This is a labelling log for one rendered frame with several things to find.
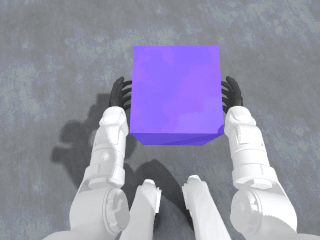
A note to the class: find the right robot upper arm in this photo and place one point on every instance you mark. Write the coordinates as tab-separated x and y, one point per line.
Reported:
264	215

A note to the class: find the left robot upper arm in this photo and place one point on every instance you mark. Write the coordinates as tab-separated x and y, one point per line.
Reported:
99	214

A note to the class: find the carton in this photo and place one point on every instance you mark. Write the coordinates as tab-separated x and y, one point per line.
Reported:
176	95

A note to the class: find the robot right hand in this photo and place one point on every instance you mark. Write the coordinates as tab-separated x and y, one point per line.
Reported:
233	94

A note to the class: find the robot left forearm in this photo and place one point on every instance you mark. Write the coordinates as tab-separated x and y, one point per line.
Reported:
108	153

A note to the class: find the robot right forearm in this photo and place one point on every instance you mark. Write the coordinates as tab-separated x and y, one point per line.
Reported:
251	168

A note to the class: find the robot thigh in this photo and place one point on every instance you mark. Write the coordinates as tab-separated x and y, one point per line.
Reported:
207	222
142	213

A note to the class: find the robot right thigh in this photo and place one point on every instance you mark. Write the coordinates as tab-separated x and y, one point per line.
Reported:
207	222

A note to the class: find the robot left hand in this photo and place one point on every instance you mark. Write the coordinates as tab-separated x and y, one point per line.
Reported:
116	99

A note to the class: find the robot left thigh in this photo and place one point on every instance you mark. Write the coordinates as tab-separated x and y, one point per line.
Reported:
142	213

